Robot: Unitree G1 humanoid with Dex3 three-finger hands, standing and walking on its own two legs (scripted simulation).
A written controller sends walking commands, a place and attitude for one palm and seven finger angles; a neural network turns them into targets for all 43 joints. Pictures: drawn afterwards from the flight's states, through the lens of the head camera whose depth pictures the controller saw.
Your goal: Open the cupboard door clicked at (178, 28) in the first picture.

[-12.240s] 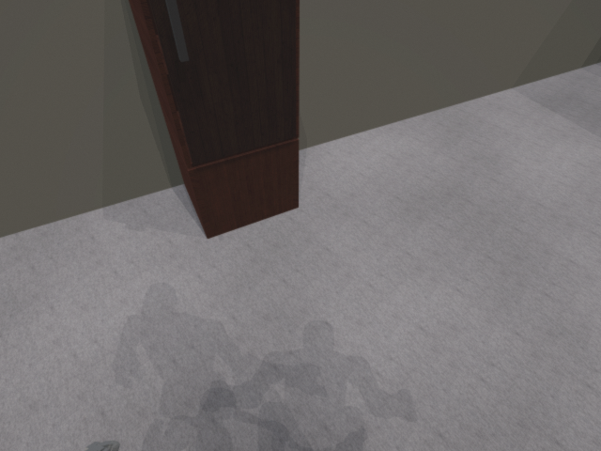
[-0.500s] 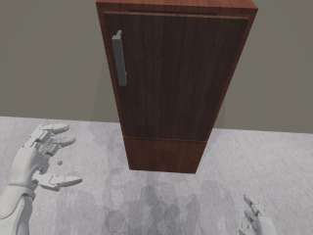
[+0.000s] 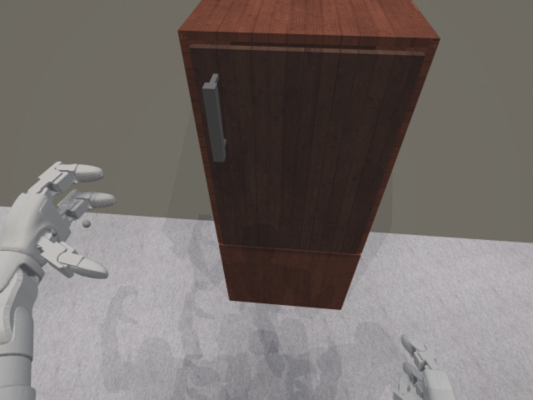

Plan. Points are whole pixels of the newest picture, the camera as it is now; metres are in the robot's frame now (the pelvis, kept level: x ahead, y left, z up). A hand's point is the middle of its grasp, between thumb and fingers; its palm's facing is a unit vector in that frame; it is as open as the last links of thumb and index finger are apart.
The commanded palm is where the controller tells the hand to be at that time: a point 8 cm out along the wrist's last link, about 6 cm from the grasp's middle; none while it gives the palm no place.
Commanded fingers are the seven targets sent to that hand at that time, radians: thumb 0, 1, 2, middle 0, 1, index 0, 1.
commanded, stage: raise the hand with hooked fingers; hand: left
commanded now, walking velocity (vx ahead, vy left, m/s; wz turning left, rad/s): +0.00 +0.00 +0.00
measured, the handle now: (217, 119) +0.59 +0.16 +0.13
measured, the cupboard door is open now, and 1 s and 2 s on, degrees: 0 0 0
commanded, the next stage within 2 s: move the hooked fingers beside the handle in 0.50 s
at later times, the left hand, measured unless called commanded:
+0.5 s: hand (105, 223) +0.29 +0.25 +0.15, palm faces +0.06 -1.00 -0.04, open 14.0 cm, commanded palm +0.26 +0.30 +0.15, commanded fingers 0.00 -0.50 0.30 -0.30 -1.20 -0.30 -1.20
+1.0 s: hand (125, 195) +0.35 +0.25 +0.14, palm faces +0.03 -1.00 -0.01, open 14.0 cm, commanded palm +0.32 +0.29 +0.14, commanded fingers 0.00 -0.50 0.30 -0.30 -1.20 -0.30 -1.20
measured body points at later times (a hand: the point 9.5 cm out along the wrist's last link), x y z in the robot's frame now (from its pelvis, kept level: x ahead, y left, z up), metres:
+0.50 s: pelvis +0.00 -0.02 +0.00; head -0.01 -0.04 +0.45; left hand +0.28 +0.30 +0.15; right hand +0.17 -0.26 -0.07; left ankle +0.01 +0.10 -0.73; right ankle +0.00 -0.10 -0.73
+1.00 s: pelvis -0.01 -0.02 +0.00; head +0.00 -0.03 +0.45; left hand +0.34 +0.30 +0.15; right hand +0.14 -0.27 -0.09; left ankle +0.01 +0.10 -0.73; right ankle +0.00 -0.10 -0.73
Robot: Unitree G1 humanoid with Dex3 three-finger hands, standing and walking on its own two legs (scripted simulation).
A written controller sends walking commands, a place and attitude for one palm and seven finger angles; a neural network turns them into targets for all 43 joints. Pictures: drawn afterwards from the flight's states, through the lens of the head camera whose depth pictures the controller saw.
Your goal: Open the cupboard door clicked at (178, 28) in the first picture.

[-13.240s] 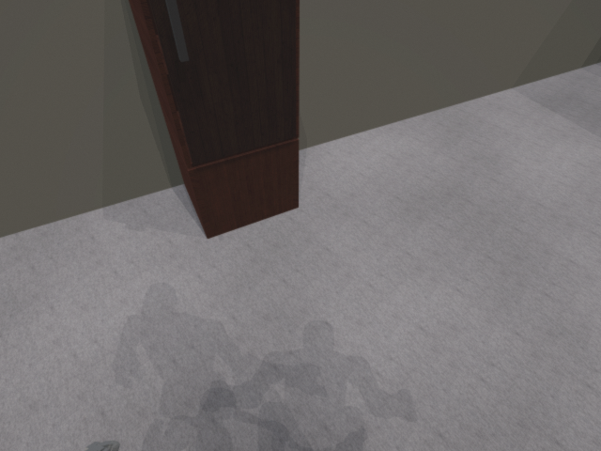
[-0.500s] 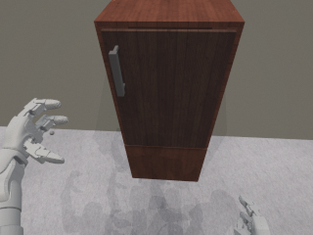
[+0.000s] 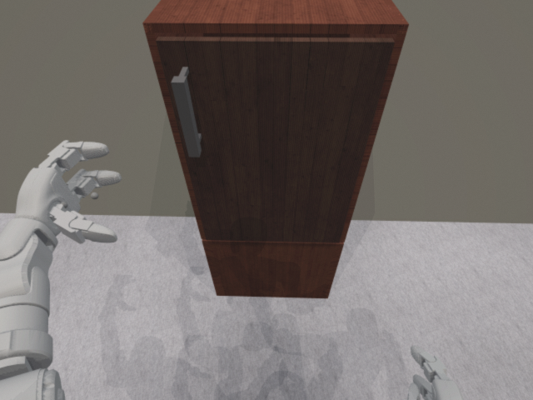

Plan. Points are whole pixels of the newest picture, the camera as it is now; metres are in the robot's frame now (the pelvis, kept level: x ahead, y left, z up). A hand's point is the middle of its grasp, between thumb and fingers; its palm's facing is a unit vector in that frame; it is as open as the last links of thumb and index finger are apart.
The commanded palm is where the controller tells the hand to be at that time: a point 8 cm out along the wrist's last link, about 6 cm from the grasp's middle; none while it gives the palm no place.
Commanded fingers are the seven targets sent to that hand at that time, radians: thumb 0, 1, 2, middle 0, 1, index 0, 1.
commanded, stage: move the hooked fingers beside the handle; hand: left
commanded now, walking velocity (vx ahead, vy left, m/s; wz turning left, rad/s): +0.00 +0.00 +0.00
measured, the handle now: (190, 113) +0.59 +0.19 +0.13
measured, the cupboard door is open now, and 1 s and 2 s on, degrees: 0 0 0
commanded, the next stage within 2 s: none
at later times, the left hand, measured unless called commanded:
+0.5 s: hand (115, 166) +0.41 +0.26 +0.14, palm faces +0.04 -1.00 +0.01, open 14.0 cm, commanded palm +0.40 +0.31 +0.14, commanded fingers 0.00 -0.50 0.30 -0.30 -1.20 -0.30 -1.20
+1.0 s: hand (141, 134) +0.50 +0.25 +0.14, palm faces +0.02 -1.00 +0.00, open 14.0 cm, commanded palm +0.48 +0.31 +0.13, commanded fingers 0.00 -0.50 0.30 -0.30 -1.20 -0.30 -1.20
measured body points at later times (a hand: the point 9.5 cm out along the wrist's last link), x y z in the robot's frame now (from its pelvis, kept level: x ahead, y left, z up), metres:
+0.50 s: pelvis +0.00 +0.02 +0.00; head +0.03 +0.02 +0.45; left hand +0.41 +0.32 +0.14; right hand +0.11 -0.24 -0.10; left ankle +0.02 +0.11 -0.73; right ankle +0.01 -0.09 -0.73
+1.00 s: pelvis +0.01 +0.02 -0.01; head +0.08 +0.03 +0.43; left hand +0.49 +0.30 +0.14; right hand +0.01 -0.26 -0.12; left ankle +0.02 +0.11 -0.73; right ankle +0.01 -0.09 -0.73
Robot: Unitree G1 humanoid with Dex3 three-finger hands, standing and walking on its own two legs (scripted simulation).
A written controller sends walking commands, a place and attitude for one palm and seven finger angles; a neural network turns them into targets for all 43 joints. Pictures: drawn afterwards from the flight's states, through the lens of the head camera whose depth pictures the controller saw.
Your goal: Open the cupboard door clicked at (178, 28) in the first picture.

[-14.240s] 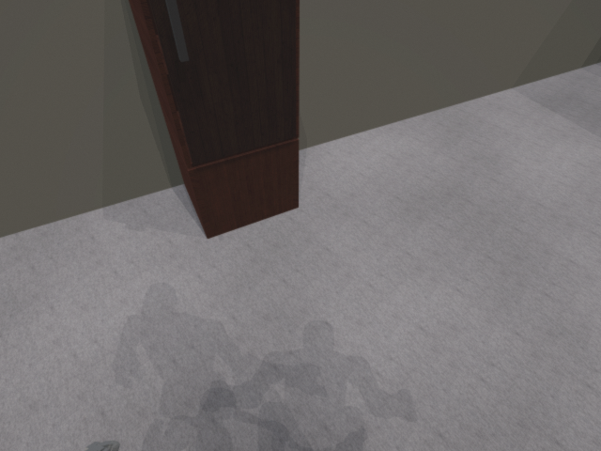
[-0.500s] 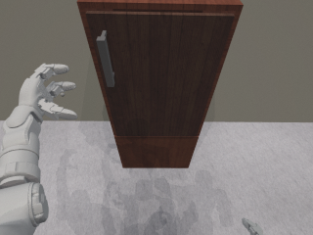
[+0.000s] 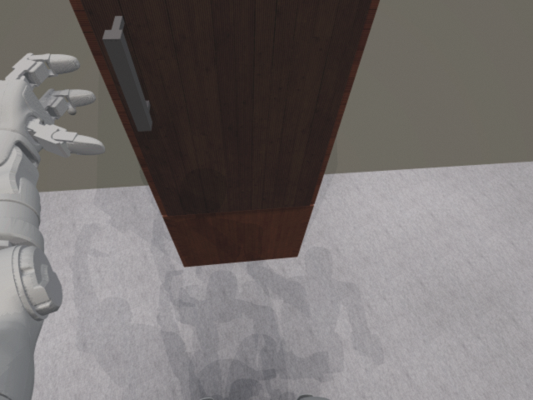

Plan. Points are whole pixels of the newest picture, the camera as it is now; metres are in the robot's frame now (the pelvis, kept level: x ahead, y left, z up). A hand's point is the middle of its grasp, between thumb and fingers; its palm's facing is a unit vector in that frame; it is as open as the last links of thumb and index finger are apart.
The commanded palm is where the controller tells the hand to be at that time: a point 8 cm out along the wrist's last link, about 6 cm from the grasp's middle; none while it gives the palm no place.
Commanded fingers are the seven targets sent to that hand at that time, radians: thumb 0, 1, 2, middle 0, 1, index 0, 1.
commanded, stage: move the hooked fingers beside the handle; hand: left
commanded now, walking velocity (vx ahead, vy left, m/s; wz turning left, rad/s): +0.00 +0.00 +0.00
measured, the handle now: (132, 78) +0.58 +0.18 +0.14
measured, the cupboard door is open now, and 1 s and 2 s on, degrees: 0 0 0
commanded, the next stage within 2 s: slide the fingers in behind the handle in 1.04 s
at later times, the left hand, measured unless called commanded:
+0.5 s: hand (73, 102) +0.52 +0.26 +0.14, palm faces +0.04 -1.00 +0.02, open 14.0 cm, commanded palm +0.50 +0.30 +0.14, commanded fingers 0.00 -0.50 0.30 -0.30 -1.20 -0.30 -1.20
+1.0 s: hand (78, 101) +0.52 +0.24 +0.14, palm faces +0.04 -1.00 +0.02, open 14.0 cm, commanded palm +0.50 +0.30 +0.14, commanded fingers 0.00 -0.50 0.30 -0.30 -1.20 -0.30 -1.20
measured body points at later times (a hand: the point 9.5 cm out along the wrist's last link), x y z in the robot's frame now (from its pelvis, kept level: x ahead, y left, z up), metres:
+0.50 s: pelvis +0.02 +0.00 +0.00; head +0.12 +0.02 +0.44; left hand +0.51 +0.31 +0.14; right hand +0.00 -0.27 -0.11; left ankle +0.01 +0.10 -0.72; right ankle +0.00 -0.11 -0.72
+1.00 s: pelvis +0.01 +0.01 -0.01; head +0.10 +0.02 +0.44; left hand +0.51 +0.30 +0.15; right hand +0.02 -0.27 -0.11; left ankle +0.01 +0.10 -0.72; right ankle +0.00 -0.11 -0.72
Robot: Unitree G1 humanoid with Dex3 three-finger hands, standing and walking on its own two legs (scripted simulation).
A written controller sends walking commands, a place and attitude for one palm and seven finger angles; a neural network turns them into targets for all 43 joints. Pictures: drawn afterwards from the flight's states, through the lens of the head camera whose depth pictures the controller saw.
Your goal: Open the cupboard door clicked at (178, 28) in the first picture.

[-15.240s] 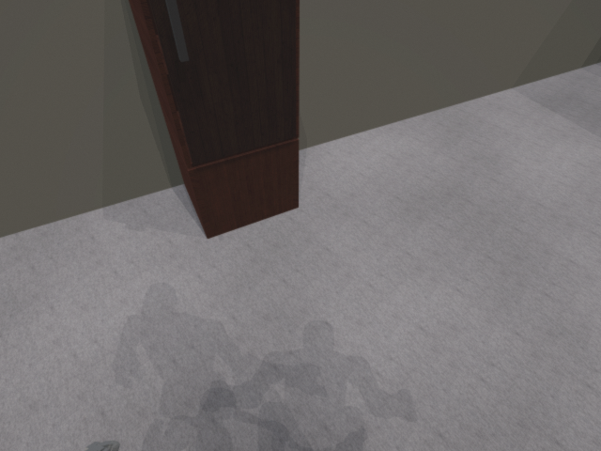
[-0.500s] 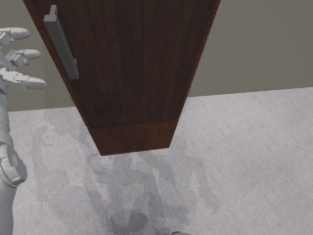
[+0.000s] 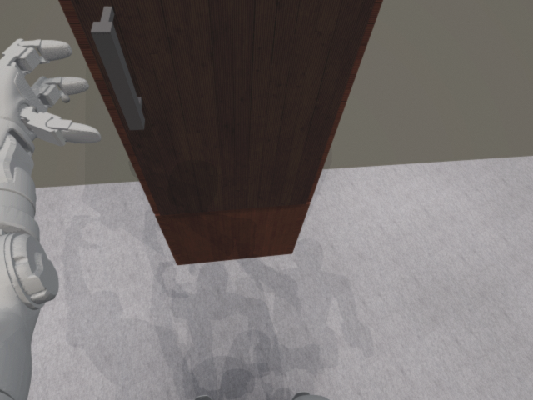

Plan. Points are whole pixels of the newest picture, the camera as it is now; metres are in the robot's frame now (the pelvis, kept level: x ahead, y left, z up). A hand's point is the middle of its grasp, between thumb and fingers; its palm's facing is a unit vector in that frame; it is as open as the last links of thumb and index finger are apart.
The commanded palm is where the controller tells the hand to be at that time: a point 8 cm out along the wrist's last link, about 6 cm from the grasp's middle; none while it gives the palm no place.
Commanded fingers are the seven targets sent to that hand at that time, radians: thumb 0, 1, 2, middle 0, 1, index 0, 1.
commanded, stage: move the hooked fingers beside the handle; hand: left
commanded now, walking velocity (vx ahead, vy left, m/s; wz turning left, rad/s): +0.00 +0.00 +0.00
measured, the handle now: (123, 73) +0.56 +0.18 +0.14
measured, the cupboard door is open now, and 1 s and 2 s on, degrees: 0 0 0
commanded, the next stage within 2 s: slide the fingers in behind the handle in 0.04 s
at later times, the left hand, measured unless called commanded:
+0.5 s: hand (84, 99) +0.50 +0.22 +0.15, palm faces +0.03 -1.00 +0.02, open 14.0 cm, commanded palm +0.48 +0.27 +0.14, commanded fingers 0.00 -0.50 0.30 -0.30 -1.20 -0.30 -1.20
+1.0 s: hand (111, 98) +0.51 +0.19 +0.14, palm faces +0.05 -1.00 +0.01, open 14.0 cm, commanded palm +0.48 +0.23 +0.14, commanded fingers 0.00 -0.50 0.30 -0.30 -1.20 -0.30 -1.20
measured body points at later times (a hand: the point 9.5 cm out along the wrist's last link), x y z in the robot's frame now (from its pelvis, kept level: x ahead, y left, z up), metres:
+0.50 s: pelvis +0.00 +0.00 +0.00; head +0.08 +0.02 +0.44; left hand +0.49 +0.27 +0.15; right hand -0.02 -0.27 -0.11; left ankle -0.01 +0.09 -0.71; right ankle -0.01 -0.11 -0.71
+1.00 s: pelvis +0.00 -0.01 +0.00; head +0.08 +0.00 +0.44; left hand +0.50 +0.24 +0.14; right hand +0.00 -0.28 -0.11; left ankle -0.01 +0.09 -0.71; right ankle -0.01 -0.11 -0.71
